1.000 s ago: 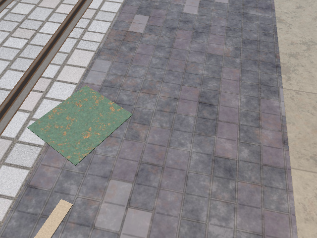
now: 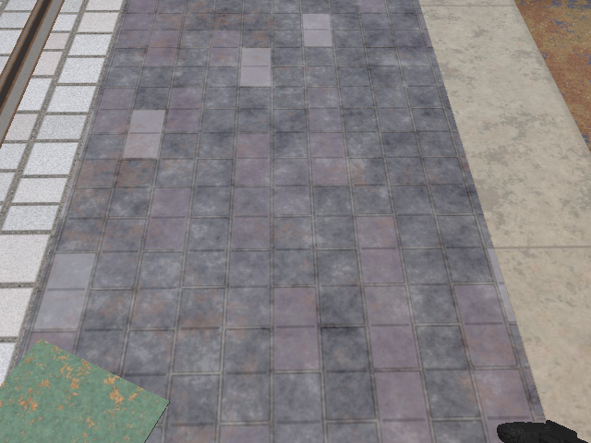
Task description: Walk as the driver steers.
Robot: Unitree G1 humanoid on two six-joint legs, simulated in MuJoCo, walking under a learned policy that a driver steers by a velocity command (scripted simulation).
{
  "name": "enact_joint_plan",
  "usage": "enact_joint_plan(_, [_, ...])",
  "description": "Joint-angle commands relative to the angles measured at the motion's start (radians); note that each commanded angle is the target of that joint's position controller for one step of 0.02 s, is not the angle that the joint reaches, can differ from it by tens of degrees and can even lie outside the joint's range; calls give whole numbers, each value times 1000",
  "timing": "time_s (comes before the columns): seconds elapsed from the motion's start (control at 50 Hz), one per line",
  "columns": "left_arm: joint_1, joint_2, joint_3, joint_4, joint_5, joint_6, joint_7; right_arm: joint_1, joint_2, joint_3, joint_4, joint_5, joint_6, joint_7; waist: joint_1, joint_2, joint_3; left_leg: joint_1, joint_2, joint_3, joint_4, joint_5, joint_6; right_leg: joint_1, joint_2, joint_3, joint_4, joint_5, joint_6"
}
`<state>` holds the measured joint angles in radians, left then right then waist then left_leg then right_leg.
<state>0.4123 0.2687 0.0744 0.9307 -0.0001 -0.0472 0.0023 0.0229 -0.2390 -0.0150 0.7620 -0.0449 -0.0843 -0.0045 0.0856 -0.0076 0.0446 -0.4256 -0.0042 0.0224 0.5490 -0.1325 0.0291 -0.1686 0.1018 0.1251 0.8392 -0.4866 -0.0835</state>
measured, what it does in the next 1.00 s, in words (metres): walks ahead, turning right: right foot, then left foot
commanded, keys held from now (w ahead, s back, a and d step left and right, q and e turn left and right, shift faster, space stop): w+e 0.58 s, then e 0.12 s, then no key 0.30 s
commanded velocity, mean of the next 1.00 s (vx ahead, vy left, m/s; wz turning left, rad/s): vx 0.39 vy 0.00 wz -0.51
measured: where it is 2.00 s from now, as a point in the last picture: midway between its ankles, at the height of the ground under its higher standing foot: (402, 396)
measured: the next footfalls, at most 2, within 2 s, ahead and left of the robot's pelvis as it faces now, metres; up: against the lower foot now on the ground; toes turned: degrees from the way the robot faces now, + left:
right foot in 0.46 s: +0.36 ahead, -0.14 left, +0.00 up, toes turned -22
left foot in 0.98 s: +0.61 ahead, -0.11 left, +0.00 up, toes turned -30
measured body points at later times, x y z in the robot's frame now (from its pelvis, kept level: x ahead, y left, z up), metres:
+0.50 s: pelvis +0.25 -0.05 -0.01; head +0.29 -0.07 +0.44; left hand +0.53 +0.11 -0.10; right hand +0.14 -0.29 -0.15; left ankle +0.10 +0.11 -0.69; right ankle +0.32 -0.13 -0.73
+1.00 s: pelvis +0.45 -0.12 +0.00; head +0.48 -0.13 +0.45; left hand +0.61 +0.10 -0.14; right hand +0.46 -0.41 -0.11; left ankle +0.57 -0.09 -0.73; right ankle +0.33 -0.13 -0.72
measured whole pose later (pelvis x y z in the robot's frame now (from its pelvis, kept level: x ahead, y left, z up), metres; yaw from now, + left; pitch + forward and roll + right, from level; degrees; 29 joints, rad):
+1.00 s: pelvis +0.45 -0.12 +0.00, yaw -31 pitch +0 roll -1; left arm 0.34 0.27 0.05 0.85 0.00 -0.02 0.02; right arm 0.14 -0.24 -0.01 0.77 -0.02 -0.03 -0.01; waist 0.05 0.01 0.07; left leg -0.40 -0.01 0.03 0.54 -0.10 0.05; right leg -0.09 0.17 0.11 0.55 -0.40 -0.10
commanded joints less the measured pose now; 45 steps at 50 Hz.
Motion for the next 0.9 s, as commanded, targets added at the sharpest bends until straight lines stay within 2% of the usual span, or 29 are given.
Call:
enact_joint_plan(0.02, [2, 97, 17, -77, 17, -1, -6, 209, -126, -50, -3, 8, 11, -9, -108, 54, -103, 459, 373, -512, -303, -317, 138, -475, -101, -27, 366, 87, -13])
enact_joint_plan(0.04, [-30, 74, 15, -85, 19, 2, -15, 183, -99, -42, -2, 7, 8, -7, -94, 59, -60, 384, 326, -384, -329, -187, 115, -448, -129, -38, 332, 140, -3])
enact_joint_plan(0.06, [-49, 71, 17, -92, 32, 12, -24, 194, -89, -38, 10, 10, 2, -10, -87, 97, -39, 344, 294, -295, -343, -88, 101, -434, -148, -47, 312, 160, 8])
enact_joint_plan(0.08, [-47, 61, 15, -93, 37, 25, -34, 207, -86, -36, 21, 15, -5, -10, -77, 114, -33, 321, 267, -225, -355, -15, 90, -419, -154, -56, 311, 180, 17])
enact_joint_plan(0.1, [-59, 54, 13, -104, 36, 34, -40, 227, -93, -39, 32, 19, -16, -7, -75, 128, -42, 317, 272, -194, -356, 70, 100, -420, -155, -65, 314, 194, 24])
enact_joint_plan(0.14, [-119, 48, 10, -131, 35, 45, -49, 255, -97, -44, 47, 29, -30, -3, -73, 109, -35, 336, 272, -121, -372, 172, 111, -475, -165, -71, 308, 242, 35])
enact_joint_plan(0.2, [-222, 42, 2, -173, 37, 48, -63, 291, -99, -48, 66, 27, -31, -2, -83, 96, -13, 359, 261, -23, -391, 237, 116, -547, -177, -91, 236, 334, 51])
enact_joint_plan(0.26, [-326, 22, -14, -213, 32, 43, -75, 311, -104, -50, 81, 24, -28, -1, -100, 94, 13, 354, 235, 68, -398, 255, 105, -517, -173, -135, 53, 441, 51])
enact_joint_plan(0.34, [-441, 21, -26, -262, 37, 40, -86, 365, -139, -60, 106, 25, -19, -9, -128, 91, 41, 416, 266, 132, -384, 311, 92, -454, -161, -206, -134, 437, 13])
enact_joint_plan(0.38, [-459, 31, -25, -276, 42, 40, -84, 390, -152, -63, 121, 23, -6, -14, -129, 91, 40, 478, 279, 165, -327, 439, 82, -424, -136, -238, -186, 366, -18])
enact_joint_plan(0.42, [-412, 47, -16, -268, 47, 41, -74, 400, -183, -70, 131, 22, 10, -20, -100, 111, -3, 520, 283, 205, -178, 744, 70, -320, -72, -277, -218, 257, -59])
enact_joint_plan(0.44, [-330, 63, -7, -247, 48, 36, -68, 403, -198, -73, 133, 22, 21, -22, -65, 113, -54, 523, 283, 216, -39, 837, 69, -225, -34, -282, -243, 221, -84])
enact_joint_plan(0.46, [-183, 87, 9, -201, 54, 27, -57, 394, -203, -73, 126, 27, 30, -21, 0, 82, -138, 453, 268, 237, 171, 783, 52, -32, 1, -273, -315, 250, -115])
enact_joint_plan(0.48, [-20, 163, 39, -156, 64, 22, -39, 395, -180, -65, 96, 22, 31, -18, 64, -11, -247, 239, 242, 240, 468, 463, 20, 232, -131, -73, -361, 151, -166])
enact_joint_plan(0.5, [-61, 276, 62, -177, 46, 27, -26, 418, -63, -43, 18, 23, 25, 6, -22, -246, -307, -215, 47, 186, 802, -432, -43, 505, -424, 455, -433, 155, -294])
enact_joint_plan(0.52, [-7, 265, 62, -191, 22, 39, -18, 287, -156, -61, -10, 16, 15, 7, 50, -86, -323, -317, 26, -20, 873, -398, -42, 496, -446, 590, -532, 235, -308])
enact_joint_plan(0.54, [-54, 232, 54, -169, 17, 41, -9, 228, -142, -57, -31, 32, 4, 11, 18, -46, -181, -365, 79, -42, 833, -273, -31, 396, -417, 414, -539, 354, -285])
enact_joint_plan(0.56, [-98, 179, 40, -165, 10, 35, -7, 246, -132, -51, -18, 32, -4, 9, -29, 2, -95, -308, 112, -37, 734, -207, -29, 254, -371, 312, -551, 495, -250])
enact_joint_plan(0.58, [-143, 152, 33, -171, 8, 27, -4, 258, -129, -52, -7, 19, 4, 7, -69, 17, -61, -243, 130, -43, 670, -195, -35, 160, -317, 239, -562, 579, -220])
enact_joint_plan(0.6, [-180, 129, 24, -179, 2, 19, -2, 290, -127, -51, 0, 5, 22, 6, -105, 7, -51, -177, 134, -44, 640, -196, -50, 88, -283, 182, -569, 718, -210])
enact_joint_plan(0.62, [-184, 122, 19, -181, -1, 9, -4, 307, -122, -53, 4, -1, 41, 6, -120, 4, -59, -135, 128, -41, 619, -208, -64, 51, -269, 148, -559, 865, -207])
enact_joint_plan(0.66, [-163, 140, 22, -175, 0, -5, -12, 308, -103, -51, -1, 4, 65, 7, -134, 7, -73, -116, 106, -22, 578, -188, -81, 18, -236, 84, -532, 1083, -199])
enact_joint_plan(0.7, [-129, 155, 26, -169, 3, -3, -11, 263, -93, -47, -20, 7, 73, 6, -121, -11, -79, -131, 89, -10, 522, -126, -85, 6, -206, 60, -513, 1144, -172])
enact_joint_plan(0.76, [-82, 134, 17, -158, 2, 7, -4, 185, -94, -42, -41, 11, 77, 6, -87, -49, -77, -153, 74, -3, 407, -33, -75, 37, -185, 45, -496, 1155, -117])
enact_joint_plan(0.84, [-14, 122, 8, -135, 7, 15, 15, 91, -94, -29, -64, 23, 75, 1, -34, -65, -75, -167, 49, -6, 250, 41, -45, 148, -206, 73, -465, 1169, -79])
enact_joint_plan(0.9, [-5, 122, 2, -125, 17, 25, 24, 102, -105, -28, -56, 28, 65, -2, -32, -73, -62, -110, 18, -10, 150, 1, -16, 186, -220, 94, -406, 1190, -71])
Velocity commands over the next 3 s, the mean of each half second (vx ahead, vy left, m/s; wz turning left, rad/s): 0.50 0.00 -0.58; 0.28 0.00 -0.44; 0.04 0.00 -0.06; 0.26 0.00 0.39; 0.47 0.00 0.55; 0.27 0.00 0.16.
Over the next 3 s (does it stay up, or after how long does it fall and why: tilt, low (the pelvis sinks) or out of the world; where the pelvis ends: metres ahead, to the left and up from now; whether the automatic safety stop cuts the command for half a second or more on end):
stays up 1.07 -0.18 0.01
